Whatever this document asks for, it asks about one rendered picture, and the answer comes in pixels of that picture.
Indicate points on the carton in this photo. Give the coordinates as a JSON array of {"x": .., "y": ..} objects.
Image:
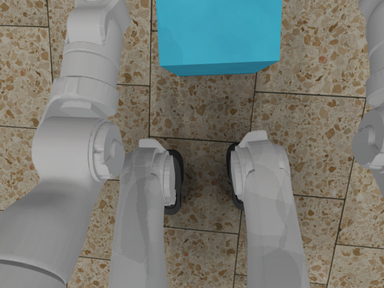
[{"x": 217, "y": 37}]

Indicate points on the robot right forearm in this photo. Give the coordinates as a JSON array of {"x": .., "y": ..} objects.
[{"x": 373, "y": 11}]

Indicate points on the robot left upper arm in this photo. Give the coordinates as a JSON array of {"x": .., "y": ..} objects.
[{"x": 42, "y": 234}]

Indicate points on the robot left forearm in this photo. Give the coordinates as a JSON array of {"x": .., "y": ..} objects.
[{"x": 91, "y": 61}]

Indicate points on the robot left shin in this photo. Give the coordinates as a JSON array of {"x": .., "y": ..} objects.
[{"x": 146, "y": 143}]

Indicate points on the right robot foot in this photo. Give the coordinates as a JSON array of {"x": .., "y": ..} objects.
[{"x": 237, "y": 202}]

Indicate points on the robot right upper arm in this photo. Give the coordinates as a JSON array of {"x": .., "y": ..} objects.
[{"x": 368, "y": 144}]

